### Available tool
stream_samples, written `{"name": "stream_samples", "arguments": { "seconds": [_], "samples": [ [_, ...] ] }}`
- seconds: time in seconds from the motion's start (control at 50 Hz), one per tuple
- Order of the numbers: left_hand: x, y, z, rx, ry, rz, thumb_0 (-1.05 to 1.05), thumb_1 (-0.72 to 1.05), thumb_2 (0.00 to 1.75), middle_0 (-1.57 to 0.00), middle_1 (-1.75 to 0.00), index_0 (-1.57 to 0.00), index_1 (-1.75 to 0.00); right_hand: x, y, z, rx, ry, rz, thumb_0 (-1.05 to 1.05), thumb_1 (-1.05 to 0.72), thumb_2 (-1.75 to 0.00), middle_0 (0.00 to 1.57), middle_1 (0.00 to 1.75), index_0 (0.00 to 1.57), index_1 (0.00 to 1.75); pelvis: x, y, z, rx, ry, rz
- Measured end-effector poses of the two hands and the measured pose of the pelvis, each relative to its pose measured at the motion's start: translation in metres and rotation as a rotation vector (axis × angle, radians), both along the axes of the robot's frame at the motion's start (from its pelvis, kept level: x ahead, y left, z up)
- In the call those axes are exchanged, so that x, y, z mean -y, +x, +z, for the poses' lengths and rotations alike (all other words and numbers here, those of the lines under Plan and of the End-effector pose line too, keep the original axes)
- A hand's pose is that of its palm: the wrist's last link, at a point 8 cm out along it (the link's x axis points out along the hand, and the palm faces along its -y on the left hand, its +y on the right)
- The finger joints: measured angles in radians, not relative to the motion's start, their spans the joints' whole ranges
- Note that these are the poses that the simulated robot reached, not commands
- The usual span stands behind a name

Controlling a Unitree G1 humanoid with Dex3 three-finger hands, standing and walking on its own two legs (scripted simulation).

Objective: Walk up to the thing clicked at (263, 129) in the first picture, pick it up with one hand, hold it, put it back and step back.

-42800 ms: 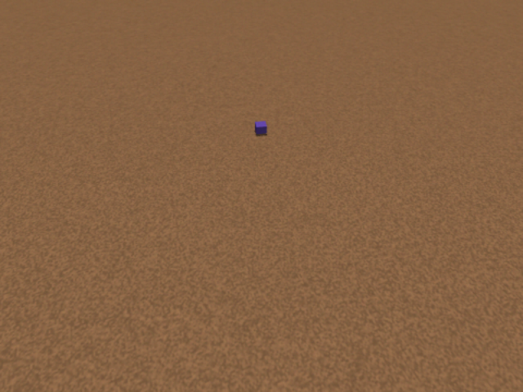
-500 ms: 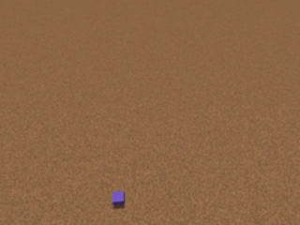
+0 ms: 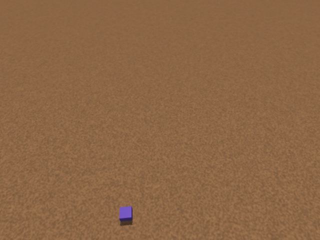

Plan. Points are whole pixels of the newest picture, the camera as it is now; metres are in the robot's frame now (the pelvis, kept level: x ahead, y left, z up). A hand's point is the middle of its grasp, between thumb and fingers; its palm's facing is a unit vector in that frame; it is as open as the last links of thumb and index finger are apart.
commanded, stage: stand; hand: left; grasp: from above
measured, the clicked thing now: (126, 213) +0.45 +0.23 -0.76
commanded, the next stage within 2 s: step back in 0.74 s
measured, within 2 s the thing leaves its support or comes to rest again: neither
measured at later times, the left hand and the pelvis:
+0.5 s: hand out of the picture +0.07 +0.24 -0.16, palm faces +0.01 -0.94 -0.34, open 7.4 cm; pelvis +0.01 +0.00 +0.00, yaw +0 degrees
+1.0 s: hand out of the picture +0.08 +0.27 -0.17, palm faces +0.01 -0.92 -0.39, open 7.4 cm; pelvis -0.03 +0.00 -0.02, yaw +1 degrees
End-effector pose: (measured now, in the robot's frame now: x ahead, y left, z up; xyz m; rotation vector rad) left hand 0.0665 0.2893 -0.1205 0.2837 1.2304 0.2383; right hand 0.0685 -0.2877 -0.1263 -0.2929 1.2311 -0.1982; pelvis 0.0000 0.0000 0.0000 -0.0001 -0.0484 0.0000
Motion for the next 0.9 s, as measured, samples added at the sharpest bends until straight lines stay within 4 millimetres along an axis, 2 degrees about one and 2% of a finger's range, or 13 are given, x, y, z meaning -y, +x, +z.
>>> {"name": "stream_samples", "arguments": {
  "seconds": [0.42, 0.74, 0.9],
  "samples": [
    [0.001, -0.006, -0.002, -0.047, -0.002, -0.003, 0.01, 0.9, 0.9, -0.2, -0.3, -0.21, -0.3, 0.006, -0.004, 0.0, -0.042, -0.003, -0.008, 0.01, -0.9, -0.9, 0.2, 0.3, 0.2, 0.3, 0.003, 0.005, 0.001, -0.016, 0.001, 0.0],
    [0.002, 0.014, 0.002, -0.007, 0.005, -0.013, 0.01, 0.9, 0.9, -0.2, -0.3, -0.21, -0.3, 0.01, 0.011, 0.001, -0.012, -0.007, 0.002, 0.01, -0.9, -0.9, 0.2, 0.3, 0.2, 0.3, 0.005, 0.013, 0.0, -0.016, 0.002, -0.001],
    [-0.013, 0.015, -0.002, 0.019, 0.041, -0.012, 0.01, 0.9, 0.9, -0.2, -0.3, -0.21, -0.3, 0.021, 0.014, -0.002, 0.014, -0.023, -0.004, 0.01, -0.9, -0.9, 0.2, 0.3, 0.2, 0.3, 0.004, -0.014, -0.01, -0.026, -0.006, 0.005]
  ]
}}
